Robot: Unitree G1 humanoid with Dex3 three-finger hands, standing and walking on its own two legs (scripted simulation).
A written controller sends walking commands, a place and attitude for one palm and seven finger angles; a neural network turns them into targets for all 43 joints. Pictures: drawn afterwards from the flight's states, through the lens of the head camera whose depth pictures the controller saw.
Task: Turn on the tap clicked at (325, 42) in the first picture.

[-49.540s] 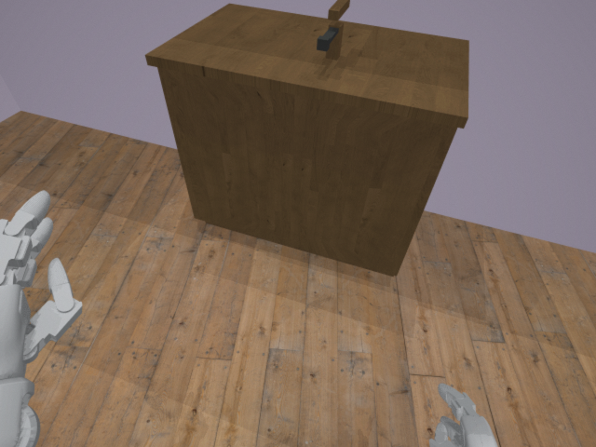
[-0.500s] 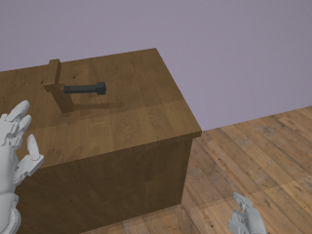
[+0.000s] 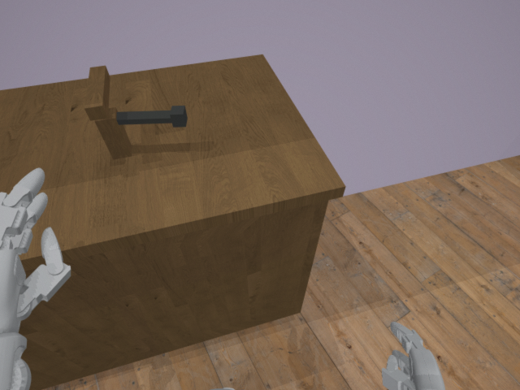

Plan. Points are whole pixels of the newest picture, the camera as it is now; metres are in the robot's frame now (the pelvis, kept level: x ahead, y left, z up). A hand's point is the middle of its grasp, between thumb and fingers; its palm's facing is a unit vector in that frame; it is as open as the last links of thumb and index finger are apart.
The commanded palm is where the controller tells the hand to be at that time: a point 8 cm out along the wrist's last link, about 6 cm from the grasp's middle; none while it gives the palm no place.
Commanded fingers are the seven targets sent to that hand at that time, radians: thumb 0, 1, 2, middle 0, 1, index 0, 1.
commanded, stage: step back with the hand held close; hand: left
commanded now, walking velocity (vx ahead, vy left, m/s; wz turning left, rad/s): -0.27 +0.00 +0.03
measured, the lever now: (178, 116) +0.54 +0.20 +0.13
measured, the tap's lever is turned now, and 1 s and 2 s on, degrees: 77 77 77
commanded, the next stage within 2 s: stop stepping back and stand still in 0.72 s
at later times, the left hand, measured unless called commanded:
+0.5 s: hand (23, 312) +0.16 +0.25 +0.16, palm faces +0.40 -0.83 -0.40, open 7.4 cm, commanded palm +0.10 +0.29 +0.18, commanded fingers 0.00 0.90 0.90 -0.20 -0.30 -0.20 -0.30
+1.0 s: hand out of the picture +0.03 +0.23 +0.16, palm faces +0.34 -0.84 -0.41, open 7.4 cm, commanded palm -0.03 +0.27 +0.18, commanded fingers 0.00 0.90 0.90 -0.20 -0.30 -0.20 -0.30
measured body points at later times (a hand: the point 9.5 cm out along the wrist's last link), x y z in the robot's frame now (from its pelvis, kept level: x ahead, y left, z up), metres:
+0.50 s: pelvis -0.06 +0.00 +0.00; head -0.03 +0.03 +0.45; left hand +0.13 +0.30 +0.19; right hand +0.13 -0.23 -0.08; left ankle +0.01 +0.12 -0.73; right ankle -0.01 -0.12 -0.71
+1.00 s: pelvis -0.19 -0.01 +0.00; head -0.17 +0.00 +0.45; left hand +0.00 +0.27 +0.18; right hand -0.03 -0.27 -0.07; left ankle -0.18 +0.11 -0.73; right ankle -0.13 -0.12 -0.73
